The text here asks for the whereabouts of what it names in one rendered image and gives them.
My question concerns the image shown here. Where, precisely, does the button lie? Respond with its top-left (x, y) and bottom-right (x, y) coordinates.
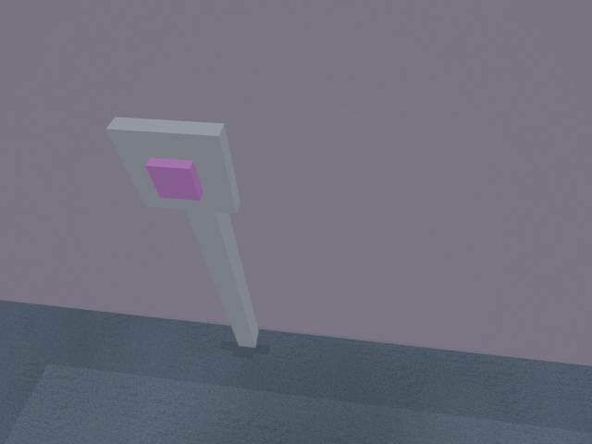
top-left (145, 157), bottom-right (204, 201)

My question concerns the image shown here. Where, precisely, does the panel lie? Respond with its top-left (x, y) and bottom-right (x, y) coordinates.
top-left (106, 117), bottom-right (259, 348)

